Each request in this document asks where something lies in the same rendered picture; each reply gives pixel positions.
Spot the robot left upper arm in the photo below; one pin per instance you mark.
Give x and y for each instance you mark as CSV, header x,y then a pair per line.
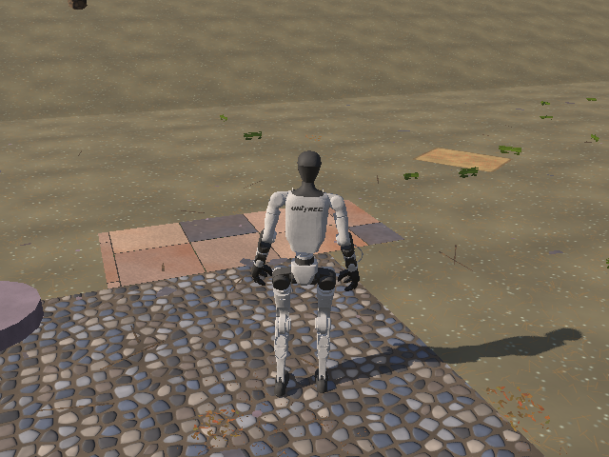
x,y
277,200

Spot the robot left shin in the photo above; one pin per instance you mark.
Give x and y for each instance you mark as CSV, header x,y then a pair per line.
x,y
281,350

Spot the right robot hand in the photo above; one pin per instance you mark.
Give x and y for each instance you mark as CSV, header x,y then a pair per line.
x,y
352,276

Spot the left robot forearm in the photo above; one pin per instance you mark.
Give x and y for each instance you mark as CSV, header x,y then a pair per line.
x,y
262,252

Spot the robot right upper arm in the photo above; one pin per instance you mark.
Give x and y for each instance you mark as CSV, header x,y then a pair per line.
x,y
336,202

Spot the robot torso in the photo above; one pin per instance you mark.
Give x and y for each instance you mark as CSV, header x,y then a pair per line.
x,y
305,228

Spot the left robot hand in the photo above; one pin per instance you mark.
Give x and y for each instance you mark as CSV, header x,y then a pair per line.
x,y
262,271

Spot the right robot forearm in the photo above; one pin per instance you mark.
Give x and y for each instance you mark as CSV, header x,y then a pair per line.
x,y
349,256

